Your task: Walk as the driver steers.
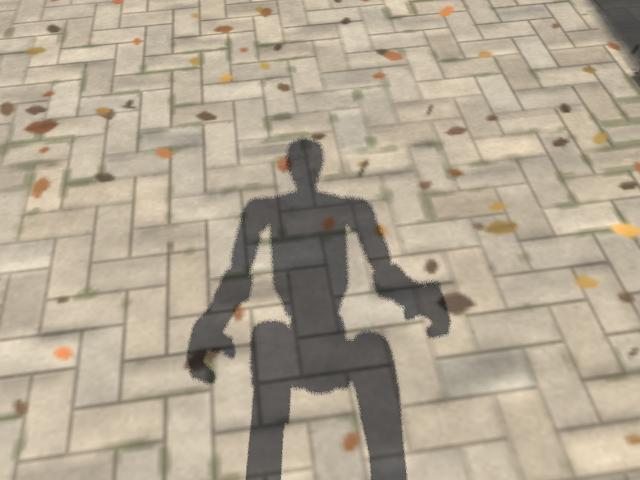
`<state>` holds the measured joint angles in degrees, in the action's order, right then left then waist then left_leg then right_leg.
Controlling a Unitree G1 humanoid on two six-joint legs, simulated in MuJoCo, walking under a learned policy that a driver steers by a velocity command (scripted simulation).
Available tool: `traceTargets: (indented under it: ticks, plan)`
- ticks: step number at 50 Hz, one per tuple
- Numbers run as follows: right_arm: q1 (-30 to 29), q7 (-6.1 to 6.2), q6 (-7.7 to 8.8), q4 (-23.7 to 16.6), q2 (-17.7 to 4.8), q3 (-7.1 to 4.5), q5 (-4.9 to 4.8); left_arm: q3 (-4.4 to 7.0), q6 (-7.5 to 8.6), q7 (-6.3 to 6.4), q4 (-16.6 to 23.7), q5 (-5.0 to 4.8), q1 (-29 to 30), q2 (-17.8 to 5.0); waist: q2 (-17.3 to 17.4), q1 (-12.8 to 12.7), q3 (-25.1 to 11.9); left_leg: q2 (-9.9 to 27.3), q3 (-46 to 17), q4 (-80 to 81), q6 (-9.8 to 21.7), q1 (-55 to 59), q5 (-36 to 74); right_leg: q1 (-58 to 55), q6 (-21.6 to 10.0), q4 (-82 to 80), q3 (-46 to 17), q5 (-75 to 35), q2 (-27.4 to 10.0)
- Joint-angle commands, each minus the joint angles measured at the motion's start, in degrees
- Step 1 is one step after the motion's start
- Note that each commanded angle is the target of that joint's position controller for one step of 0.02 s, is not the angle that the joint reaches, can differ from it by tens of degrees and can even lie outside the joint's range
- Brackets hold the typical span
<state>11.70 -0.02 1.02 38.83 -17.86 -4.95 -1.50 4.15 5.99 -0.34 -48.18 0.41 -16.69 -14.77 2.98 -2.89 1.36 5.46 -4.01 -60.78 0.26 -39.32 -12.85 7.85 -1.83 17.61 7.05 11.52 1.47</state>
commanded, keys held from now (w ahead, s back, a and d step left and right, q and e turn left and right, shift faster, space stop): w+q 1.00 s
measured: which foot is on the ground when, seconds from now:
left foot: up 0.00-0.24, down 0.26-0.74, up 0.76-1.00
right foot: down 0.00-0.26, up 0.28-0.72, down 0.74-1.00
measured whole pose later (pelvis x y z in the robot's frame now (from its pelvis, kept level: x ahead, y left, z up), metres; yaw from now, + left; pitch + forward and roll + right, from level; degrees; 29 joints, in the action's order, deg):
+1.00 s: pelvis +0.55 +0.14 +0.00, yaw +36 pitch +1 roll -2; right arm 11.9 0.0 0.5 36.1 -18.3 -4.4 -1.3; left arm 3.9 5.4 -0.4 -45.9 0.4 -17.6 -15.6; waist 2.8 -3.1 1.5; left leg 4.6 -3.6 -60.8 -0.3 -38.4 -14.1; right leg 8.0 -1.5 18.8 6.7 12.3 0.9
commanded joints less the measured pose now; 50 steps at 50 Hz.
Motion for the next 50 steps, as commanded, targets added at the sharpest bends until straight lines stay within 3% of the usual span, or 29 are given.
traceTargets:
  ticks: [1, 5, 8, 10, 11, 12, 13, 14, 15, 16, 17, 18, 19, 21, 23, 28, 30, 33, 35, 36, 37, 38, 39, 40, 41, 42, 43, 45, 50]
  plan:
    - [-1.58, -0.73, 0.72, -4.45, -1.25, 0.1, 0.0, 2.0, 0.69, 0.38, 3.98, -0.12, 4.28, -9.07, -6.6, 1.21, -0.67, 1.89, -0.63, 7.24, -0.43, -3.14, 8.5, -3.39, -8.53, -8.96, -7.16, -14.86, -15.74]
    - [-9.13, -2.19, 1.23, -6.72, -0.04, 0.85, 0.14, 2.29, -0.3, 0.74, 2.71, -0.66, 1.3, -10.77, -6.11, -1.79, 1.66, 0.41, 3.73, 18.53, 0.58, -0.46, 14.22, -5.92, -6.84, -8.38, -1.26, -15.89, -15.67]
    - [-11.85, -3.1, 1.12, -8.65, -0.78, 0.66, -0.04, 2.76, -1.36, 0.72, 1.83, -1.55, -0.21, -12.42, -6.73, -1.78, 2.87, -0.93, 5.98, 22.88, 2.51, 0.38, 9.46, -10.68, -5.75, -5.87, 0.83, -21.73, -17.63]
    - [-9.44, -3.31, 0.83, -8.91, -2.76, -0.35, 0.3, 3.26, -2.08, 1.02, 1.97, -2.1, 0.31, -14.24, -8.61, 0.83, 0.43, -4.42, 9.06, 24.09, 4.88, 6.5, 3.24, -12.85, -4.61, 1.1, 3.07, -40.27, -17.88]
    - [-4.76, -3.21, 0.62, -8.03, -4.52, -1.37, 0.33, 3.48, -2.55, 1.24, 2.08, -2.33, 0.64, -15.04, -9.27, 3.86, -2.47, -6.85, 10.54, 24.98, 6.41, 12.98, 1.13, -12.78, -3.96, 8.47, 4.23, -49.07, -17.44]
    - [4.59, -2.76, 0.46, -5.54, -7.22, -3.05, 0.18, 3.2, -2.88, 1.49, 2.32, -2.53, 1.47, -14.54, -8.1, 9.16, -7.12, -9.35, 11.05, 29.02, 8.59, 26.13, 4.95, -8.48, -2.33, 20.18, 6.01, -50.09, -15.64]
    - [14.21, -1.55, -0.12, -3.17, -11.74, -4.96, 0.05, 2.1, -2.59, 1.67, 3.25, -1.09, 0.59, -11.9, -2.51, 13.07, -12.43, -4.02, 0.83, 29.66, 11.77, 44.48, 5.81, 6.02, 0.28, 37.72, 6.0, -32.65, -13.49]
    - [11.34, -1.26, 0.49, -3.81, -18.12, -5.36, -0.21, -0.63, -1.0, 0.84, 7.02, 0.98, -4.12, -3.45, 12.85, 4.92, -16.87, 10.56, -32.46, 35.07, 22.07, 61.05, -3.01, 31.68, 3.34, 57.36, 0.43, 21.37, -1.66]
    - [13.7, -1.61, 1.37, -5.47, -13.54, -3.93, 0.19, -0.08, 1.23, 0.0, 7.76, -1.12, 1.77, -8.34, 6.59, 9.8, -23.53, 13.55, -43.58, 42.65, 23.69, 63.41, -9.62, 37.9, 2.53, 63.25, -12.02, 22.69, -1.28]
    - [11.95, -1.84, 2.14, -4.45, -10.32, -2.91, 0.63, 0.54, 2.19, -0.41, 9.4, -3.02, 6.73, -10.68, 3.82, 10.14, -15.23, 12.0, -35.05, 43.55, 20.85, 58.19, -5.01, 42.16, 1.53, 62.11, -11.93, 16.87, -3.68]
    - [8.62, -1.8, 2.47, -4.56, -8.77, -2.34, 0.33, 0.16, 2.65, -0.13, 9.31, -2.22, 7.09, -9.9, -0.33, 7.5, -10.41, 9.43, -27.99, 43.41, 18.87, 49.48, 0.45, 39.71, 1.07, 56.96, -11.76, 11.84, -6.06]
    - [4.52, -1.67, 2.46, -5.21, -7.17, -1.78, 0.51, 0.42, 2.57, 0.28, 8.65, -0.66, 6.81, -10.03, -1.84, 4.93, -7.29, 7.21, -22.82, 43.83, 17.43, 41.36, 6.37, 35.6, 1.58, 52.18, -11.7, 9.11, -7.69]
    - [2.06, -1.46, 2.5, -6.19, -5.93, -1.23, 1.17, 0.81, 1.9, 0.26, 8.41, -0.16, 5.54, -10.57, -0.83, 2.83, -6.13, 5.7, -19.83, 45.07, 16.99, 35.85, 11.1, 31.52, 1.98, 49.73, -12.08, 7.24, -8.77]
    - [0.95, -1.0, 2.74, -6.18, -6.15, -1.22, 1.21, 0.76, 0.51, 0.21, 8.44, 0.24, 4.63, -9.55, -0.48, 1.33, -5.2, 4.59, -17.35, 46.87, 17.52, 30.13, 16.18, 28.52, 3.54, 45.72, -11.19, 5.83, -8.67]
    - [2.23, -0.2, 2.87, -5.29, -7.21, -1.46, 1.01, 0.25, -0.27, 0.38, 9.21, 0.7, 6.81, -7.92, -0.93, 1.52, -3.77, 3.07, -13.91, 47.5, 17.29, 26.31, 18.92, 28.24, 5.16, 40.07, -10.16, 1.78, -7.75]
    - [6.5, 0.92, 2.18, -3.08, -8.28, -1.77, 0.35, -1.05, 0.02, -0.4, 11.9, 0.12, 17.74, -5.34, 1.1, 5.86, -1.56, -0.95, -10.53, 46.09, 13.06, 23.32, 11.33, 23.16, 5.89, 18.88, -9.36, -15.58, -3.32]
    - [8.6, 0.94, 1.97, -2.02, -8.53, -1.87, 0.1, -0.85, 0.4, -0.87, 12.87, -0.52, 20.21, -6.15, 1.7, 6.9, -1.29, 0.14, -13.1, 44.59, 12.51, 24.73, 8.71, 21.47, 5.44, 15.28, -10.02, -16.69, -2.21]
    - [9.6, 1.14, 1.47, -1.23, -7.71, -1.69, -0.07, 0.08, 1.01, -1.38, 13.37, -0.79, 19.96, -8.27, 3.1, 6.21, -1.47, 2.03, -18.44, 39.6, 11.5, 29.83, 6.66, 19.99, 3.7, 11.43, -11.55, -11.48, -1.61]
    - [8.35, 1.2, 1.04, -1.44, -7.16, -1.6, 0.05, 0.92, 1.49, -1.26, 12.4, -0.87, 15.15, -9.19, 4.86, 3.36, -2.43, 1.51, -20.26, 35.39, 10.12, 30.62, 8.77, 13.77, 1.68, 9.02, -10.46, -7.71, -1.14]
    - [7.91, 1.1, 1.07, -1.87, -5.32, -0.96, 0.28, 1.77, 1.76, -0.91, 11.33, -0.35, 9.81, -10.61, 4.41, 0.69, -5.74, -1.2, -18.55, 29.34, 8.34, 28.94, 11.51, 4.92, -0.15, 8.05, -10.71, -8.05, -2.46]
    - [7.85, 0.92, 1.3, -3.05, -2.04, 0.31, 1.05, 2.65, 1.96, -0.42, 10.73, 0.66, 1.23, -13.71, -1.15, -2.86, -13.55, -4.65, -13.97, 13.87, 5.99, 22.19, 5.25, -9.78, -3.92, 9.35, -19.39, -6.45, -11.84]
    - [16.17, 0.94, 1.79, -4.43, 0.91, 1.3, -0.58, 3.77, 1.16, -0.56, 8.56, 1.23, -4.26, -18.03, -21.04, 0.45, -21.04, -12.25, -6.31, -5.29, 1.81, 1.65, -20.33, -28.35, -13.69, 4.0, -46.46, 5.81, -24.9]
    - [15.91, 1.12, 1.89, -3.07, -5.03, 0.42, -1.04, 2.78, 0.86, -0.87, 9.21, -0.46, -3.78, -12.92, -17.04, -0.74, -18.06, -7.67, -7.42, -13.57, 0.89, -6.07, -20.35, -27.34, -13.4, 0.69, -53.25, 19.2, -26.2]
    - [9.3, 1.05, 1.55, -3.55, -8.23, -0.54, -0.69, 1.8, 0.41, -0.49, 9.81, -0.61, -1.49, -9.35, -11.21, -2.43, -10.59, -5.6, -6.38, -15.76, 0.41, -8.06, -14.81, -20.58, -10.74, -0.23, -43.94, 19.16, -23.65]
    - [5.7, 1.13, 1.24, -4.31, -8.02, -0.62, 0.01, 1.29, -0.04, -0.3, 10.09, 0.0, 1.31, -8.42, -7.37, -1.64, -6.32, -3.7, -4.42, -14.81, 0.15, -6.32, -10.65, -13.35, -9.09, -0.9, -36.15, 12.21, -21.19]
    - [3.46, 0.93, 1.24, -5.1, -7.25, -0.75, 0.57, 0.92, -0.32, -0.18, 9.64, 0.27, 3.08, -7.35, -7.0, -0.6, -2.94, -2.21, -4.24, -12.16, 0.1, -5.06, -7.99, -7.66, -8.63, -2.15, -30.61, 5.88, -18.91]
    - [3.7, 0.55, 1.04, -5.3, -6.15, -0.78, 0.23, 0.56, -0.23, 0.01, 9.38, 0.61, 3.93, -6.54, -8.48, 0.85, -1.82, -0.71, -4.02, -10.38, 0.28, -2.44, -6.37, -3.97, -7.95, -3.54, -25.98, 1.9, -17.18]
    - [4.28, 0.19, 0.41, -5.34, -3.74, -0.38, -0.32, 0.64, 0.23, 0.04, 8.47, 0.1, 4.11, -6.26, -9.82, 1.75, -1.19, 0.3, -2.51, -7.42, 0.16, -0.66, -5.58, -1.22, -8.31, -6.09, -20.24, -2.36, -16.05]
    - [-0.45, -0.42, 0.15, -6.76, -1.88, 0.46, 0.29, 1.82, 0.37, 0.23, 6.01, -0.03, 3.17, -9.78, -7.13, 1.35, -0.44, 1.45, -1.29, 3.76, -0.89, -3.35, 3.96, -3.16, -9.24, -8.42, -10.5, -12.98, -16.98]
